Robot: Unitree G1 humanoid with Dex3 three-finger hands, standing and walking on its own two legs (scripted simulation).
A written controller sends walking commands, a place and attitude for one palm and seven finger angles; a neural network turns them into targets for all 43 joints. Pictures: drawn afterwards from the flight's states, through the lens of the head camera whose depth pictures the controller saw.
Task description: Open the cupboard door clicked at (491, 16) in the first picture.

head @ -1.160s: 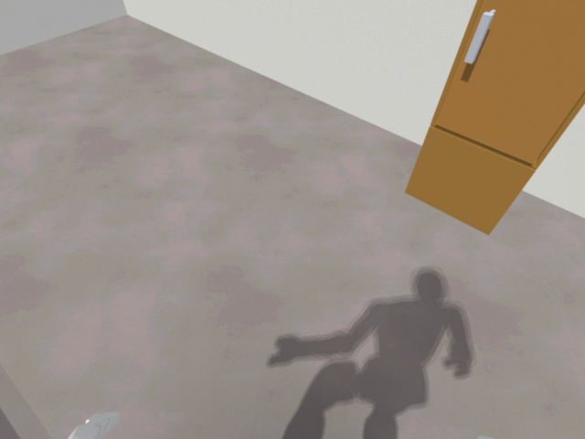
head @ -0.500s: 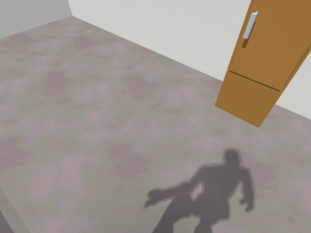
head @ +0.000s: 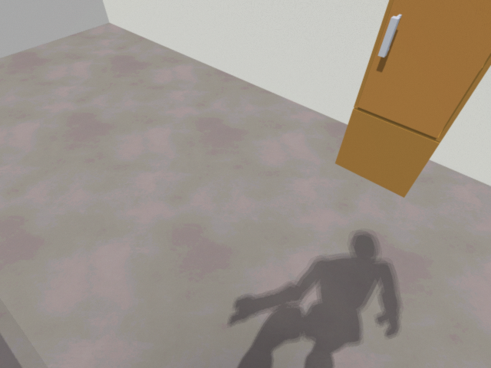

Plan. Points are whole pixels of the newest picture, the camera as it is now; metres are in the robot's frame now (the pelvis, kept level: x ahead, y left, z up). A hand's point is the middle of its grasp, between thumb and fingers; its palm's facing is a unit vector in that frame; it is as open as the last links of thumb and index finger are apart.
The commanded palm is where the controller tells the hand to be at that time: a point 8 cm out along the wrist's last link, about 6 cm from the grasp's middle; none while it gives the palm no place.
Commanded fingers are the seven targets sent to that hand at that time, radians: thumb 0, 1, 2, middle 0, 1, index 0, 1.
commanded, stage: look at it before walking up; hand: left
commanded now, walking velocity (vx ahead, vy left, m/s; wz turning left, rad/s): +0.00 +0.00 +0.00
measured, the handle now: (390, 35) +1.30 -0.51 +0.01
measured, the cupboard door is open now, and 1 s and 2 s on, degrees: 0 0 0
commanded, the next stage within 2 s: walk to a spot facing it in 0.38 s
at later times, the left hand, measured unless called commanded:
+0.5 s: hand out of the picture +0.09 +0.25 -0.15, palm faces -0.02 -0.94 -0.34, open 7.4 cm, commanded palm none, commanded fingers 0.00 0.90 0.90 -0.20 -0.30 -0.20 -0.30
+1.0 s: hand out of the picture +0.13 +0.14 -0.18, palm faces -0.09 -0.97 -0.21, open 7.3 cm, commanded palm none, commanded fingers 0.00 0.90 0.90 -0.20 -0.30 -0.20 -0.30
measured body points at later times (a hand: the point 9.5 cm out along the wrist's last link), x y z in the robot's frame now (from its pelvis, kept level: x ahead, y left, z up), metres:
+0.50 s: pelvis +0.01 +0.00 +0.00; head +0.02 +0.00 +0.45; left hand +0.09 +0.30 -0.13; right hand +0.10 -0.30 -0.13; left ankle +0.00 +0.13 -0.74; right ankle +0.01 -0.12 -0.74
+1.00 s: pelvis +0.12 -0.04 -0.01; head +0.13 -0.05 +0.44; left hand +0.14 +0.19 -0.16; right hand +0.05 -0.28 -0.17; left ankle +0.07 +0.09 -0.67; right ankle +0.07 -0.11 -0.74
